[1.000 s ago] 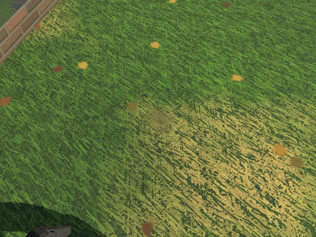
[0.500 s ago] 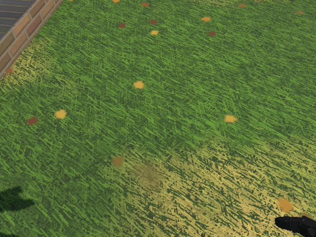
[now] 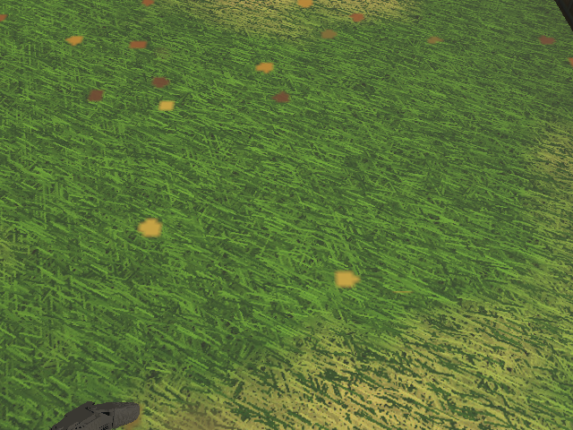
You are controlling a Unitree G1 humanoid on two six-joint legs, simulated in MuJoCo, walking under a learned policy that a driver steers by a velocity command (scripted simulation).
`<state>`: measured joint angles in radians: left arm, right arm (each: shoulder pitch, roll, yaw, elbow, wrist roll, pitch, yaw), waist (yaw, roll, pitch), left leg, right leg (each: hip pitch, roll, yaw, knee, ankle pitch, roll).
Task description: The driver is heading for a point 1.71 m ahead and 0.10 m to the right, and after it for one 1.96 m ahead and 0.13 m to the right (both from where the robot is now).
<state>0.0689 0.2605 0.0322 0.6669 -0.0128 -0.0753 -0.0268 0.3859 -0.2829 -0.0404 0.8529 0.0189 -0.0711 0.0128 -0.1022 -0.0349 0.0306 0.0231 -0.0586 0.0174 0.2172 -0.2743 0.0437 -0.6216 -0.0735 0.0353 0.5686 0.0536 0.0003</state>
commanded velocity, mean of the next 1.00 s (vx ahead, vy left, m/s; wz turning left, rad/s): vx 0.50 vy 0.00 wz -0.01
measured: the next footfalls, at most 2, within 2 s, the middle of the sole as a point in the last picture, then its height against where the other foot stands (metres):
right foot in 0.10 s outside the picture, level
left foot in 0.62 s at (223, 407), level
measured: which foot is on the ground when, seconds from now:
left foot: down 0.00-0.12, up 0.14-0.60, down 0.62-1.00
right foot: up 0.00-0.08, down 0.10-0.64, up 0.66-1.00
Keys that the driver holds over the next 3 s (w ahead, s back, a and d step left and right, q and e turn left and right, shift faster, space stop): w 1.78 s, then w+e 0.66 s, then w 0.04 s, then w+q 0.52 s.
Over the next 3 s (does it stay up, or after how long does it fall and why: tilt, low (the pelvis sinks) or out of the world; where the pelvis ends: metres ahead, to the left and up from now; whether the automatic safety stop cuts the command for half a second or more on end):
stays up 1.70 -0.08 0.00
